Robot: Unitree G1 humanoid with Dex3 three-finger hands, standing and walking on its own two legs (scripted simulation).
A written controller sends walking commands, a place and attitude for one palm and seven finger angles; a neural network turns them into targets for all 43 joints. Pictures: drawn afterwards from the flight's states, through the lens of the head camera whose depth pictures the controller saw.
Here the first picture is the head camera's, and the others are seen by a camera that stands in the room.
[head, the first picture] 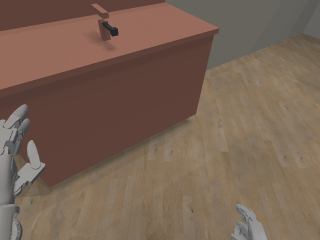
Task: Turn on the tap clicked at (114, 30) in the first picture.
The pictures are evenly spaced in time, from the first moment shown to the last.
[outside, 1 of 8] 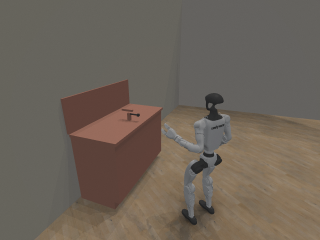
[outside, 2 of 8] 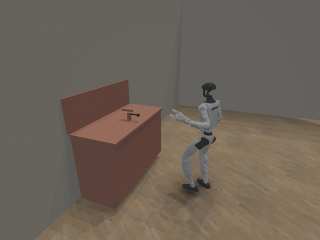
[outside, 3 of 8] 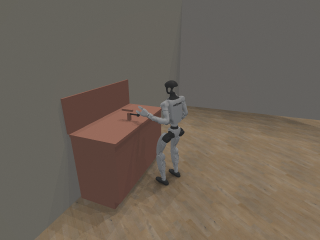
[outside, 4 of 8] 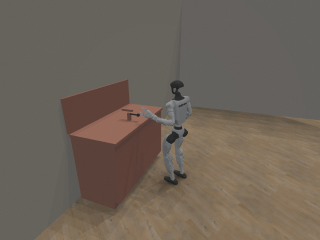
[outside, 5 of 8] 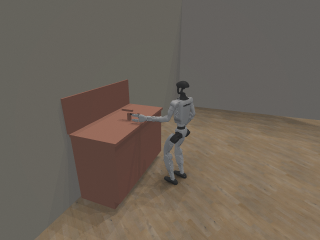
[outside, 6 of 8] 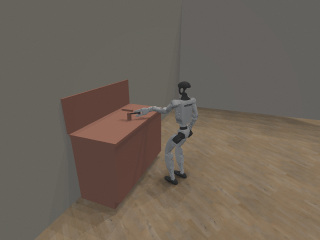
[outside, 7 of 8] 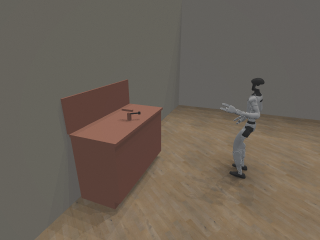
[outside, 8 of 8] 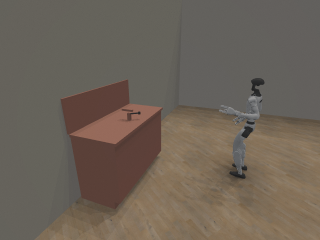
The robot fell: no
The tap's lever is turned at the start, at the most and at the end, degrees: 0 43 36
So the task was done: no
